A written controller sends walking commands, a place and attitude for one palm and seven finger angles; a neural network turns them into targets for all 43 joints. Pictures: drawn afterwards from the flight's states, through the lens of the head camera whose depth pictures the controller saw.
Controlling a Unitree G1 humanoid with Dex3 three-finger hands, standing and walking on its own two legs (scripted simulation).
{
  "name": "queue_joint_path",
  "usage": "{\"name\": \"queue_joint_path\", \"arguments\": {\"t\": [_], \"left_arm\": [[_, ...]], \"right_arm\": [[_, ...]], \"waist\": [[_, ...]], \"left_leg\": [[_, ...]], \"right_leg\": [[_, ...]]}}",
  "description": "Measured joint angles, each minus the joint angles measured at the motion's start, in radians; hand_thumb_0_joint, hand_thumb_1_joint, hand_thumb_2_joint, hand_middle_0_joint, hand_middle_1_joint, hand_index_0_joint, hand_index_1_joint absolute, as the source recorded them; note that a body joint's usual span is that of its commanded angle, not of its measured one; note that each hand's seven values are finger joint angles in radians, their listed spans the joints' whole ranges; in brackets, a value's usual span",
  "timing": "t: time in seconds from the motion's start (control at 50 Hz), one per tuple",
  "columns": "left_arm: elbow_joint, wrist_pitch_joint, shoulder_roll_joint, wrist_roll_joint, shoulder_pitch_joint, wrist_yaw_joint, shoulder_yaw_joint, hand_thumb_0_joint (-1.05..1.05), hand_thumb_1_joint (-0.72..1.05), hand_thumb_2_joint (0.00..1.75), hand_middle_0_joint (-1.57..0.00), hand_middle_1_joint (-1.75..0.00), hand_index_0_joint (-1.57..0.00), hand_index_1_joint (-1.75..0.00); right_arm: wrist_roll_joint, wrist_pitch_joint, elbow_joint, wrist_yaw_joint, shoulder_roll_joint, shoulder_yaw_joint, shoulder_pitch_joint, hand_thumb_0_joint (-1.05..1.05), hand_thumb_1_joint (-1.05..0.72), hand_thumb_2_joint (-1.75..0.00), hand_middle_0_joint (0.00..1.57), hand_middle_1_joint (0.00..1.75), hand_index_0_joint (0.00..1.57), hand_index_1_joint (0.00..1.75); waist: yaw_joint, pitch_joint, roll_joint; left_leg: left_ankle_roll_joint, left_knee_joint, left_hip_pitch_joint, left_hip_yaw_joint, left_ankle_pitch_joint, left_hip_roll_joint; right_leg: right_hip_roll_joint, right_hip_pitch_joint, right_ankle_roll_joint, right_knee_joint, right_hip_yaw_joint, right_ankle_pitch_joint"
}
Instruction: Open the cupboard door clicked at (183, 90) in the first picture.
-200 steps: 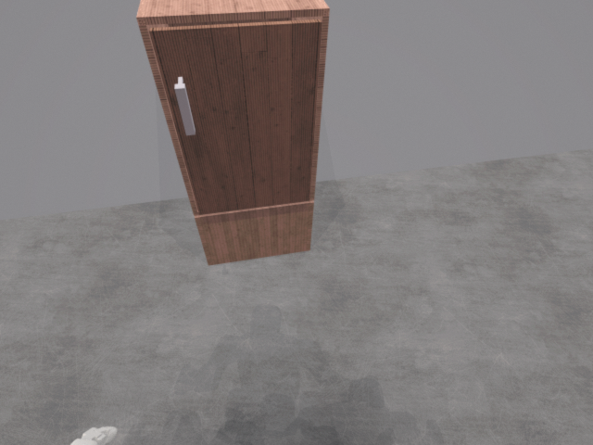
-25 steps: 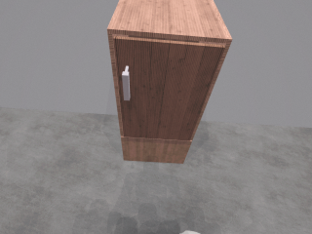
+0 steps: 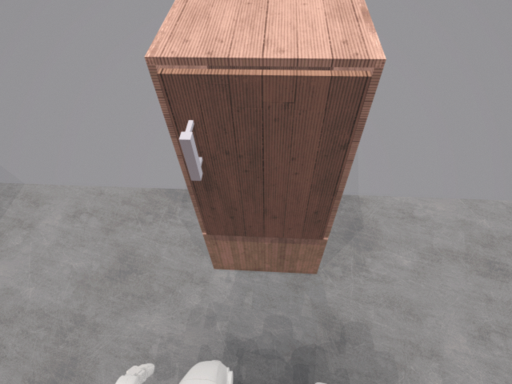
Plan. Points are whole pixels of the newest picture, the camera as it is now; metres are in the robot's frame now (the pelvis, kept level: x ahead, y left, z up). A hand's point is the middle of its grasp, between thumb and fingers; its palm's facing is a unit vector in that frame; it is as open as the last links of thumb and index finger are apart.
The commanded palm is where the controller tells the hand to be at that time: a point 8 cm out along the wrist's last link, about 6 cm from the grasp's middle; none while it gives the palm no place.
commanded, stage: come to a stop and stand still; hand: left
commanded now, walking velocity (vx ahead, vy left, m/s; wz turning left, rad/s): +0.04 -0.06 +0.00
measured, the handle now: (193, 150) +0.56 +0.17 -0.01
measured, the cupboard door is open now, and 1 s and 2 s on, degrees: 0 0 0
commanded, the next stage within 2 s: look again from close up in 1.22 s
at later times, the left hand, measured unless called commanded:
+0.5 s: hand out of the picture -0.06 +0.24 -0.17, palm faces +0.02 -0.98 -0.21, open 7.4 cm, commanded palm none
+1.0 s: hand out of the picture -0.06 +0.19 -0.17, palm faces +0.01 -0.99 -0.17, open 7.3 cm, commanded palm none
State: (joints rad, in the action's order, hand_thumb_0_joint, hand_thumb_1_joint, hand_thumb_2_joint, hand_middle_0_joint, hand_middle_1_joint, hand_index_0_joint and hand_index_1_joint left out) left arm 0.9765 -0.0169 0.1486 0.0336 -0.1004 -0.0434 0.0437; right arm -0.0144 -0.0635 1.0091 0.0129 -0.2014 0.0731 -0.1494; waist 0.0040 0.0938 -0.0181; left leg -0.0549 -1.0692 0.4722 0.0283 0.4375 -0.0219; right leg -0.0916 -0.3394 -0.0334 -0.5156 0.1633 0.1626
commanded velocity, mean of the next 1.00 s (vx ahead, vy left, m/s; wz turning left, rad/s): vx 0.00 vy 0.00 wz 0.00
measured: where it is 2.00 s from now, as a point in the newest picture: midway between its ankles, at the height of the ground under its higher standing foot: outside the picture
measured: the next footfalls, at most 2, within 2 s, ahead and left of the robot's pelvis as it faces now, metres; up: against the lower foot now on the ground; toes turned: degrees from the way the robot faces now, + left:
left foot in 0.14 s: +0.03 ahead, +0.15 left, +0.00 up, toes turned +3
right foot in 0.48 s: -0.02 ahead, -0.06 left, +0.00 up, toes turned -2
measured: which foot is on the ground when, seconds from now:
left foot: up 0.00-0.12, down 0.14-1.00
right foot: down 0.00-0.16, up 0.18-0.46, down 0.48-1.00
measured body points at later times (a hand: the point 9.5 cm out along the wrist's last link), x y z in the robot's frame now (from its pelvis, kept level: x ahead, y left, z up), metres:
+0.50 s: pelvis -0.03 +0.06 +0.00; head -0.01 +0.06 +0.45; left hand -0.06 +0.29 -0.16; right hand +0.00 -0.17 -0.15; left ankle -0.01 +0.14 -0.73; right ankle -0.07 -0.06 -0.74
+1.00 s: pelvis -0.05 +0.04 +0.01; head -0.04 +0.03 +0.46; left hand -0.06 +0.24 -0.15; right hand -0.10 -0.16 -0.16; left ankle -0.01 +0.14 -0.73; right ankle -0.07 -0.06 -0.73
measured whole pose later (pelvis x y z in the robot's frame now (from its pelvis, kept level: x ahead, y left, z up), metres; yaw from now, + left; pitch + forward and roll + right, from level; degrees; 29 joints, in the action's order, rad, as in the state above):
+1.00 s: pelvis -0.05 +0.04 +0.01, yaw -1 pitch -1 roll +0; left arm 1.14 0.00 0.11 0.01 -0.31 -0.04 0.00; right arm -0.01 0.00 1.18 0.03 -0.11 0.00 -0.35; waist 0.02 0.02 0.00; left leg 0.02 -0.39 0.22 0.09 0.16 -0.01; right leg 0.01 -0.14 -0.03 -0.42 0.04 0.26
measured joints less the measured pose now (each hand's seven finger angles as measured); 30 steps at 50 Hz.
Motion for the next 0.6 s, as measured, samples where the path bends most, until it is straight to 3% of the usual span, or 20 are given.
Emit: {"name": "queue_joint_path", "arguments": {"t": [0.06,0.12,0.16,0.22,0.3,0.38,0.42,0.48,0.54,0.6], "left_arm": [[-0.009,-0.011,0.024,0.007,-0.014,0.004,0.006,0.00,0.92,0.90,-0.20,-0.30,-0.20,-0.30],[-0.012,-0.019,0.051,0.007,-0.039,0.009,0.014,0.00,0.91,0.90,-0.20,-0.30,-0.20,-0.30],[-0.010,-0.031,0.067,-0.001,-0.057,0.012,0.019,0.00,0.91,0.90,-0.20,-0.30,-0.20,-0.30],[0.006,-0.054,0.088,-0.003,-0.081,0.013,0.029,0.00,0.91,0.90,-0.20,-0.30,-0.20,-0.30],[0.035,-0.048,0.092,-0.002,-0.138,0.020,0.027,0.00,0.91,0.90,-0.20,-0.30,-0.20,-0.30],[0.079,-0.044,0.076,-0.005,-0.196,0.018,0.009,0.00,0.91,0.90,-0.19,-0.30,-0.19,-0.30],[0.103,-0.043,0.062,-0.008,-0.213,0.016,-0.003,0.01,0.91,0.90,-0.19,-0.30,-0.19,-0.30],[0.133,-0.026,0.044,-0.012,-0.228,0.012,-0.019,0.01,0.91,0.90,-0.19,-0.30,-0.19,-0.30],[0.166,-0.008,0.001,-0.015,-0.221,0.008,-0.038,0.01,0.91,0.90,-0.19,-0.30,-0.19,-0.30],[0.173,0.009,-0.020,-0.018,-0.221,0.006,-0.049,0.01,0.91,0.90,-0.20,-0.30,-0.19,-0.30]], "right_arm": [[0.000,0.012,-0.036,-0.005,-0.006,-0.002,0.029,0.00,-0.91,-0.90,0.20,0.30,0.20,0.30],[0.002,0.032,-0.059,-0.008,-0.004,-0.011,0.029,0.00,-0.91,-0.90,0.19,0.30,0.20,0.30],[-0.002,0.047,-0.067,-0.008,0.001,-0.018,0.012,0.00,-0.91,-0.90,0.19,0.30,0.20,0.30],[-0.012,0.040,-0.061,0.000,0.029,-0.038,-0.015,0.00,-0.91,-0.90,0.20,0.30,0.20,0.30],[-0.008,0.036,-0.030,0.009,0.053,-0.059,-0.049,0.00,-0.91,-0.90,0.20,0.30,0.20,0.30],[0.000,0.047,0.001,0.020,0.058,-0.056,-0.067,0.00,-0.93,-0.89,0.20,0.30,0.21,0.30],[0.002,0.054,0.016,0.021,0.056,-0.055,-0.073,0.00,-0.93,-0.89,0.20,0.30,0.21,0.30],[0.010,0.062,0.042,0.020,0.056,-0.056,-0.085,0.00,-0.93,-0.89,0.20,0.30,0.21,0.30],[0.017,0.061,0.079,0.021,0.039,-0.052,-0.089,0.00,-0.93,-0.89,0.20,0.30,0.21,0.30],[0.015,0.061,0.107,0.016,0.041,-0.059,-0.103,0.00,-0.93,-0.89,0.20,0.30,0.20,0.30]], "waist": [[-0.012,-0.009,0.017],[-0.023,-0.028,0.038],[-0.020,-0.043,0.049],[-0.024,-0.048,0.078],[-0.031,-0.064,0.079],[-0.029,-0.074,0.074],[-0.023,-0.074,0.069],[-0.020,-0.078,0.072],[-0.009,-0.070,0.020],[-0.001,-0.072,0.011]], "left_leg": [[0.008,0.119,-0.044,0.008,-0.005,-0.008],[0.019,0.337,-0.144,0.024,-0.069,-0.015],[0.049,0.447,-0.189,0.026,-0.085,-0.013],[0.082,0.466,-0.190,0.031,-0.124,0.003],[0.098,0.573,-0.222,0.038,-0.193,0.019],[0.111,0.642,-0.244,0.056,-0.230,0.041],[0.114,0.654,-0.246,0.065,-0.238,0.049],[0.111,0.641,-0.234,0.084,-0.234,0.066],[0.104,0.647,-0.246,0.076,-0.241,0.045],[0.098,0.675,-0.264,0.074,-0.261,0.038]], "right_leg": [[-0.005,-0.007,0.011,0.001,-0.002,-0.012],[-0.011,-0.026,0.029,-0.024,-0.005,-0.011],[-0.014,-0.058,0.044,-0.084,-0.012,0.042],[0.031,-0.112,0.049,-0.261,-0.113,0.226],[0.071,-0.120,0.056,-0.440,-0.166,0.225],[0.060,-0.017,0.067,-0.326,-0.153,0.248],[0.055,0.052,0.066,-0.206,-0.145,0.253],[0.045,0.161,0.053,0.019,-0.149,0.153],[0.067,0.193,0.037,0.072,-0.140,0.137],[0.075,0.207,0.032,0.092,-0.139,0.116]]}}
